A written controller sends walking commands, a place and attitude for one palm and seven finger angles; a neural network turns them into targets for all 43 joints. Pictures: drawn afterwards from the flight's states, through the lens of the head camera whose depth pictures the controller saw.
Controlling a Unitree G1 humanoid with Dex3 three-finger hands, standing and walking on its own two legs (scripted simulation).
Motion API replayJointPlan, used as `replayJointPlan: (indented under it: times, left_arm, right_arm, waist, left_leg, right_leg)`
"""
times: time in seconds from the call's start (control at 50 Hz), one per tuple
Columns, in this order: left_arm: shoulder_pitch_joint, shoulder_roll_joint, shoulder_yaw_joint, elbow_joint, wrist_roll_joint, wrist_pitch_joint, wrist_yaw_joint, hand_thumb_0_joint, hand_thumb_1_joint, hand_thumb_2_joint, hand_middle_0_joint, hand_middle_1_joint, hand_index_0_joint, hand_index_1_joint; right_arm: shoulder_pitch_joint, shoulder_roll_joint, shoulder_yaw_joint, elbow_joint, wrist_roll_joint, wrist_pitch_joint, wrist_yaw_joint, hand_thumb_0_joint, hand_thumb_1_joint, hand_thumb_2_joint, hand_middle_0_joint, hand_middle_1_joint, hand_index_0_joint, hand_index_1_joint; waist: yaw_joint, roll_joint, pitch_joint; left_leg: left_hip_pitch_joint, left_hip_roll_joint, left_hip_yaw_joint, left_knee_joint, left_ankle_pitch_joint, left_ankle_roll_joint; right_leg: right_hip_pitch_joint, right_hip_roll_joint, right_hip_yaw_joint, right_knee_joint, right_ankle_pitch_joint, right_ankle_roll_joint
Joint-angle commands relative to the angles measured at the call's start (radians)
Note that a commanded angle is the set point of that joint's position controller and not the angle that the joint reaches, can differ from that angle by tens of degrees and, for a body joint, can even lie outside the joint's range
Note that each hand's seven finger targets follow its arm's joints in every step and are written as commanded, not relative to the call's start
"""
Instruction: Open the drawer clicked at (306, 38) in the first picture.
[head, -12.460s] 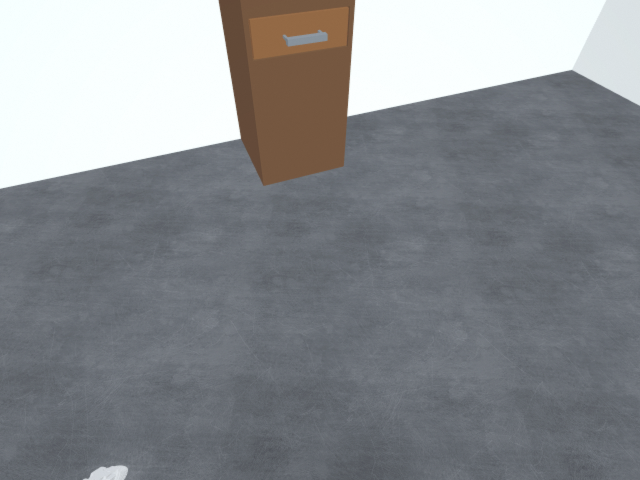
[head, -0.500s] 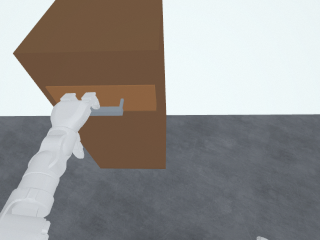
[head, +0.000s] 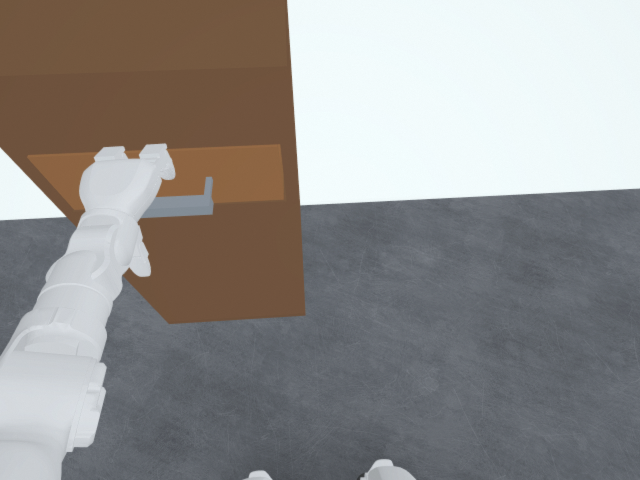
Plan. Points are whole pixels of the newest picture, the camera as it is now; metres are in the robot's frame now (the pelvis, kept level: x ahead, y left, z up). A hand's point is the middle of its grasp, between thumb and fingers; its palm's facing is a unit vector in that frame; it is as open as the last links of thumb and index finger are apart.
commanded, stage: move the hooked fingers above the handle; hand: left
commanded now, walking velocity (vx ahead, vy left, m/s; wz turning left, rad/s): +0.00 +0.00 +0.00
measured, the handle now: (165, 196) +0.56 +0.25 -0.06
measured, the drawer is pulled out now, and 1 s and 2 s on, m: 0.00 0.00 0.00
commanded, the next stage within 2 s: lower the fingers behind the handle in 1.26 s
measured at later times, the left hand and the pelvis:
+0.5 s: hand (150, 192) +0.52 +0.24 +0.01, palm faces -0.06 -0.02 -1.00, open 13.7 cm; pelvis +0.00 +0.01 -0.02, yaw -1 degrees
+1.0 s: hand (151, 194) +0.52 +0.24 +0.00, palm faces -0.07 -0.02 -1.00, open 13.7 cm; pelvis -0.01 +0.01 -0.03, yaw +0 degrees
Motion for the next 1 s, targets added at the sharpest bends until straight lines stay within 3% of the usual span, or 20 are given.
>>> replayJointPlan:
  times: [0.0, 0.06, 0.12, 0.16, 0.2, 0.24, 0.28, 0.34, 0.42, 0.5, 0.52, 0.56, 0.64, 0.68, 0.74, 0.76, 0.78, 0.84, 0.9, 0.98]
  left_arm:
    - [-0.443, 0.263, 0.056, -0.118, 0.006, 0.014, 0.052, 0.0, -0.5, 0.3, -0.3, -1.2, -0.3, -1.2]
    - [-0.492, 0.303, 0.077, -0.096, 0.007, 0.016, 0.055, 0.0, -0.5, 0.3, -0.3, -1.2, -0.3, -1.2]
    - [-0.582, 0.288, 0.05, -0.093, 0.013, 0.007, 0.053, 0.0, -0.5, 0.3, -0.3, -1.2, -0.3, -1.2]
    - [-0.58, 0.316, 0.072, -0.083, 0.014, 0.002, 0.055, 0.0, -0.5, 0.3, -0.3, -1.2, -0.3, -1.2]
    - [-0.595, 0.293, 0.055, -0.062, 0.013, 0.005, 0.058, 0.0, -0.5, 0.3, -0.3, -1.2, -0.3, -1.2]
    - [-0.627, 0.316, 0.064, -0.045, 0.014, 0.011, 0.062, 0.0, -0.5, 0.3, -0.3, -1.2, -0.3, -1.2]
    - [-0.617, 0.368, 0.097, -0.016, 0.023, 0.026, 0.062, 0.0, -0.5, 0.3, -0.3, -1.2, -0.3, -1.2]
    - [-0.646, 0.374, 0.097, -0.021, 0.024, 0.034, 0.056, 0.0, -0.5, 0.3, -0.3, -1.2, -0.3, -1.2]
    - [-0.622, 0.361, 0.091, 0.008, 0.015, 0.046, 0.047, 0.0, -0.5, 0.3, -0.3, -1.2, -0.3, -1.2]
    - [-0.648, 0.338, 0.052, 0.039, 0.015, 0.058, 0.041, 0.0, -0.5, 0.3, -0.3, -1.2, -0.3, -1.2]
    - [-0.668, 0.376, 0.077, 0.029, 0.015, 0.052, 0.041, 0.0, -0.5, 0.3, -0.3, -1.2, -0.3, -1.2]
    - [-0.663, 0.369, 0.065, 0.03, 0.023, 0.052, 0.039, 0.0, -0.5, 0.3, -0.3, -1.2, -0.3, -1.2]
    - [-0.689, 0.343, 0.043, 0.021, 0.019, 0.039, 0.032, 0.0, -0.5, 0.3, -0.3, -1.2, -0.3, -1.2]
    - [-0.668, 0.38, 0.075, 0.026, 0.022, 0.035, 0.032, 0.0, -0.5, 0.3, -0.3, -1.2, -0.3, -1.2]
    - [-0.703, 0.322, 0.03, 0.019, 0.02, 0.029, 0.033, 0.0, -0.5, 0.3, -0.3, -1.2, -0.3, -1.2]
    - [-0.691, 0.36, 0.058, 0.03, 0.017, 0.03, 0.035, 0.0, -0.5, 0.3, -0.3, -1.2, -0.3, -1.2]
    - [-0.713, 0.366, 0.056, 0.024, 0.017, 0.029, 0.036, 0.0, -0.5, 0.3, -0.3, -1.2, -0.3, -1.2]
    - [-0.727, 0.422, 0.096, -0.03, 0.022, 0.015, 0.042, 0.0, -0.5, 0.3, -0.3, -1.2, -0.3, -1.2]
    - [-0.7, 0.39, 0.078, -0.004, 0.016, 0.026, 0.046, 0.0, -0.5, 0.3, -0.3, -1.2, -0.3, -1.2]
    - [-0.697, 0.431, 0.107, -0.026, 0.012, 0.031, 0.048, 0.0, -0.5, 0.3, -0.3, -1.2, -0.3, -1.2]
  right_arm:
    - [0.132, -0.159, -0.059, -0.051, -0.006, -0.01, -0.008, 0.0, -0.9, -0.9, 0.2, 0.3, 0.2, 0.3]
    - [0.159, -0.171, -0.061, -0.038, -0.011, -0.009, -0.008, 0.0, -0.9, -0.9, 0.2, 0.3, 0.2, 0.3]
    - [0.183, -0.172, -0.063, -0.023, -0.018, -0.012, -0.01, 0.0, -0.9, -0.9, 0.2, 0.3, 0.2, 0.3]
    - [0.198, -0.176, -0.063, -0.017, -0.022, -0.011, -0.009, 0.0, -0.9, -0.9, 0.2, 0.3, 0.2, 0.3]
    - [0.212, -0.175, -0.063, -0.01, -0.026, -0.009, -0.006, 0.0, -0.9, -0.9, 0.2, 0.3, 0.2, 0.3]
    - [0.225, -0.182, -0.059, -0.003, -0.029, -0.006, -0.005, 0.0, -0.9, -0.9, 0.2, 0.3, 0.2, 0.3]
    - [0.23, -0.188, -0.054, 0.003, -0.032, 0.0, -0.003, 0.0, -0.9, -0.9, 0.2, 0.3, 0.2, 0.3]
    - [0.246, -0.191, -0.053, 0.006, -0.037, 0.006, -0.001, 0.0, -0.9, -0.9, 0.2, 0.3, 0.2, 0.3]
    - [0.254, -0.192, -0.052, 0.007, -0.033, 0.018, 0.0, 0.0, -0.9, -0.9, 0.2, 0.3, 0.2, 0.3]
    - [0.249, -0.192, -0.044, 0.006, -0.025, 0.02, -0.003, 0.0, -0.9, -0.9, 0.2, 0.3, 0.2, 0.3]
    - [0.247, -0.195, -0.04, 0.008, -0.026, 0.02, -0.006, 0.0, -0.9, -0.9, 0.2, 0.3, 0.2, 0.3]
    - [0.248, -0.192, -0.038, 0.0, -0.025, 0.018, -0.008, 0.0, -0.9, -0.9, 0.2, 0.3, 0.2, 0.3]
    - [0.252, -0.189, -0.037, -0.009, -0.027, 0.011, -0.01, 0.0, -0.9, -0.9, 0.2, 0.3, 0.2, 0.3]
    - [0.252, -0.193, -0.035, -0.008, -0.028, 0.01, -0.01, 0.0, -0.9, -0.9, 0.2, 0.3, 0.2, 0.3]
    - [0.254, -0.188, -0.038, -0.01, -0.027, 0.001, -0.011, 0.0, -0.9, -0.9, 0.2, 0.3, 0.2, 0.3]
    - [0.252, -0.194, -0.034, -0.009, -0.028, 0.001, -0.012, 0.0, -0.9, -0.9, 0.2, 0.3, 0.2, 0.3]
    - [0.251, -0.193, -0.033, -0.012, -0.028, -0.001, -0.016, 0.0, -0.9, -0.9, 0.2, 0.3, 0.2, 0.3]
    - [0.259, -0.194, -0.035, -0.01, -0.031, -0.003, -0.017, 0.0, -0.9, -0.9, 0.2, 0.3, 0.2, 0.3]
    - [0.255, -0.191, -0.034, -0.005, -0.03, -0.001, -0.014, 0.0, -0.9, -0.9, 0.2, 0.3, 0.2, 0.3]
    - [0.256, -0.195, -0.034, 0.0, -0.03, 0.004, -0.014, 0.0, -0.9, -0.9, 0.2, 0.3, 0.2, 0.3]
  waist:
    - [-0.022, 0.017, -0.377]
    - [-0.035, 0.008, -0.416]
    - [-0.068, 0.032, -0.44]
    - [-0.056, 0.073, -0.474]
    - [-0.068, 0.075, -0.476]
    - [-0.081, 0.071, -0.486]
    - [-0.068, 0.086, -0.485]
    - [-0.078, 0.095, -0.52]
    - [-0.081, 0.058, -0.505]
    - [-0.103, 0.053, -0.424]
    - [-0.098, 0.062, -0.431]
    - [-0.091, 0.09, -0.453]
    - [-0.106, 0.101, -0.463]
    - [-0.093, 0.089, -0.467]
    - [-0.116, 0.099, -0.452]
    - [-0.107, 0.086, -0.451]
    - [-0.118, 0.074, -0.453]
    - [-0.1, 0.112, -0.532]
    - [-0.103, 0.103, -0.495]
    - [-0.091, 0.105, -0.53]
  left_leg:
    - [0.174, -0.041, -0.035, -0.032, 0.359, 0.018]
    - [0.167, -0.039, -0.04, -0.012, 0.35, 0.021]
    - [0.18, -0.034, -0.056, 0.012, 0.363, 0.02]
    - [0.191, -0.033, -0.062, 0.028, 0.385, 0.016]
    - [0.187, -0.03, -0.065, 0.045, 0.411, 0.015]
    - [0.167, -0.028, -0.069, 0.059, 0.415, 0.016]
    - [0.143, -0.028, -0.066, 0.066, 0.428, 0.014]
    - [0.16, -0.021, -0.073, 0.084, 0.471, 0.012]
    - [0.135, -0.022, -0.069, 0.084, 0.458, 0.016]
    - [0.103, -0.021, -0.072, 0.063, 0.337, 0.019]
    - [0.097, -0.021, -0.072, 0.063, 0.335, 0.02]
    - [0.112, -0.023, -0.075, 0.062, 0.328, 0.018]
    - [0.122, -0.02, -0.083, 0.073, 0.321, 0.017]
    - [0.113, -0.018, -0.084, 0.076, 0.322, 0.017]
    - [0.116, -0.016, -0.088, 0.083, 0.292, 0.018]
    - [0.098, -0.018, -0.088, 0.082, 0.273, 0.019]
    - [0.086, -0.019, -0.085, 0.083, 0.26, 0.023]
    - [0.117, -0.019, -0.089, 0.097, 0.324, 0.019]
    - [0.101, -0.021, -0.082, 0.096, 0.328, 0.019]
    - [0.115, -0.022, -0.079, 0.094, 0.35, 0.019]
  right_leg:
    - [0.167, 0.056, -0.005, -0.037, 0.293, -0.04]
    - [0.156, 0.057, -0.001, -0.029, 0.284, -0.036]
    - [0.103, 0.06, -0.006, -0.015, 0.268, -0.038]
    - [0.081, 0.061, -0.009, 0.003, 0.265, -0.04]
    - [0.063, 0.065, -0.013, 0.013, 0.278, -0.039]
    - [0.051, 0.066, -0.014, 0.023, 0.281, -0.036]
    - [0.057, 0.065, -0.014, 0.034, 0.295, -0.037]
    - [0.041, 0.069, -0.02, 0.046, 0.31, -0.036]
    - [0.053, 0.071, -0.02, 0.038, 0.31, -0.034]
    - [0.004, 0.071, -0.024, 0.018, 0.213, -0.033]
    - [0.01, 0.068, -0.022, 0.021, 0.212, -0.035]
    - [-0.001, 0.07, -0.025, 0.026, 0.193, -0.037]
    - [-0.027, 0.07, -0.027, 0.031, 0.178, -0.036]
    - [-0.019, 0.07, -0.027, 0.038, 0.179, -0.037]
    - [-0.06, 0.07, -0.028, 0.035, 0.151, -0.034]
    - [-0.048, 0.07, -0.027, 0.036, 0.142, -0.035]
    - [-0.04, 0.069, -0.023, 0.035, 0.142, -0.032]
    - [-0.017, 0.069, -0.022, 0.052, 0.188, -0.035]
    - [-0.012, 0.07, -0.024, 0.044, 0.198, -0.034]
    - [0.018, 0.071, -0.022, 0.043, 0.221, -0.033]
